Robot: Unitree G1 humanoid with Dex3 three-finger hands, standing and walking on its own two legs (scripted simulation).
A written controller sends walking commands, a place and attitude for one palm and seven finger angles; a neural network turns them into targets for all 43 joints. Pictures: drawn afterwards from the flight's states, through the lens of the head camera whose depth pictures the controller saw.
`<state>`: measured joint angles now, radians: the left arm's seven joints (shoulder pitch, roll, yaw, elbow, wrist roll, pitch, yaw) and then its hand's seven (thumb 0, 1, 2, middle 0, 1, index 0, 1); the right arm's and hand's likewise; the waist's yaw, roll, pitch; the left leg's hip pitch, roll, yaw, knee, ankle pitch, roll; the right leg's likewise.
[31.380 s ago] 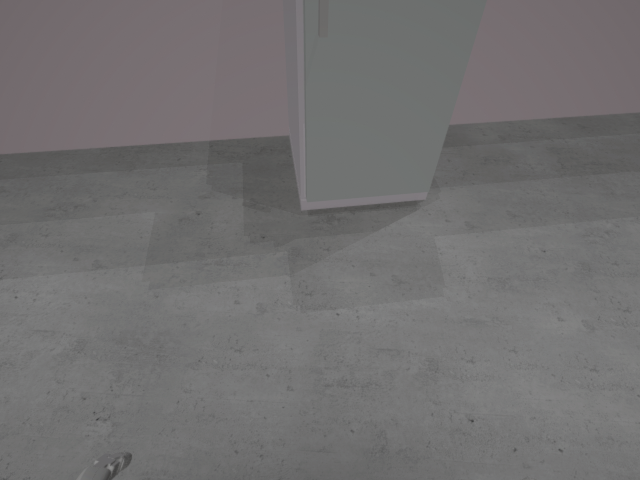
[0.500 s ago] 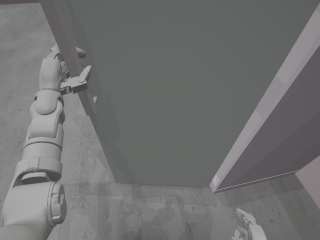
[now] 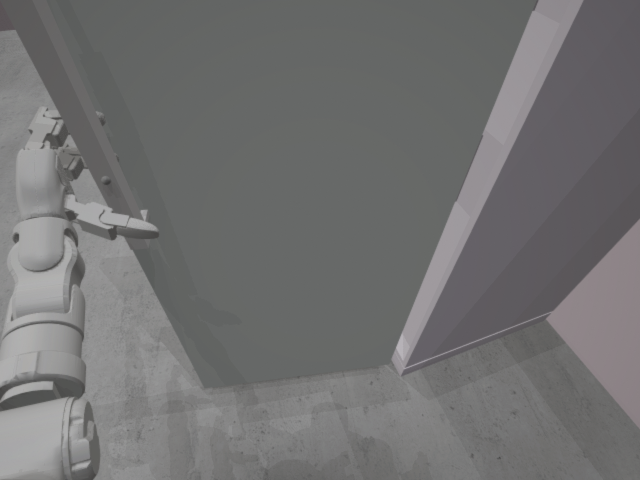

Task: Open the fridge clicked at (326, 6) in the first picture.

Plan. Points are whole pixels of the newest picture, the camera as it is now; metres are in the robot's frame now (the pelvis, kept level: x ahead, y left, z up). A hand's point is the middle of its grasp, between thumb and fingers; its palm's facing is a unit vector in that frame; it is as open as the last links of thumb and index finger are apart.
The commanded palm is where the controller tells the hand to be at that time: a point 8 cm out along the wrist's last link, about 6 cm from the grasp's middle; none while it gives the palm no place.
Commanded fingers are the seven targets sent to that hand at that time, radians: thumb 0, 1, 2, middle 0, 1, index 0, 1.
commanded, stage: slip the hand off the handle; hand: left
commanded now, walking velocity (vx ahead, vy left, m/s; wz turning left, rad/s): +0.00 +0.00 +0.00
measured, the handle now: (89, 113) +0.45 +0.27 +0.24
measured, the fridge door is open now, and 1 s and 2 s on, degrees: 77 75 75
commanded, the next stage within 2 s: draw the hand back to the body in 1.36 s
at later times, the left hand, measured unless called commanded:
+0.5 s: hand (37, 189) +0.39 +0.33 +0.17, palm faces +0.39 -0.91 -0.16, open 14.7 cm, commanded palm +0.36 +0.36 +0.18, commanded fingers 0.00 -0.55 0.20 -0.25 -1.15 -0.25 -1.15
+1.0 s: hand (5, 230) +0.34 +0.34 +0.17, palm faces +0.41 -0.90 -0.15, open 14.7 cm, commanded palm +0.30 +0.37 +0.18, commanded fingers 0.00 -0.55 0.20 -0.25 -1.15 -0.25 -1.15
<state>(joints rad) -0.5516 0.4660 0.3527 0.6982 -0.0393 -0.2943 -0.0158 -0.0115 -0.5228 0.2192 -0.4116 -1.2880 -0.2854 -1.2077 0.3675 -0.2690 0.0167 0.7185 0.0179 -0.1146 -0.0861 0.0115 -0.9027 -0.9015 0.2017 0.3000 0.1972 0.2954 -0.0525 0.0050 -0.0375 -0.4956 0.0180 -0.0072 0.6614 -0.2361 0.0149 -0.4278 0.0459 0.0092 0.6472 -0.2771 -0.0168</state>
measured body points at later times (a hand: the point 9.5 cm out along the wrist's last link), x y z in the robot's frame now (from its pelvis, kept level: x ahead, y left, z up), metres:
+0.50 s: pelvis +0.05 +0.02 +0.00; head +0.07 +0.03 +0.45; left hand +0.37 +0.38 +0.18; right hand +0.22 -0.23 -0.08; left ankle +0.07 +0.12 -0.72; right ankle +0.04 -0.11 -0.72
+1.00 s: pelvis +0.05 +0.01 +0.00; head +0.05 +0.01 +0.45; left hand +0.31 +0.39 +0.17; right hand +0.19 -0.24 -0.09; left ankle +0.07 +0.12 -0.72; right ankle +0.04 -0.11 -0.72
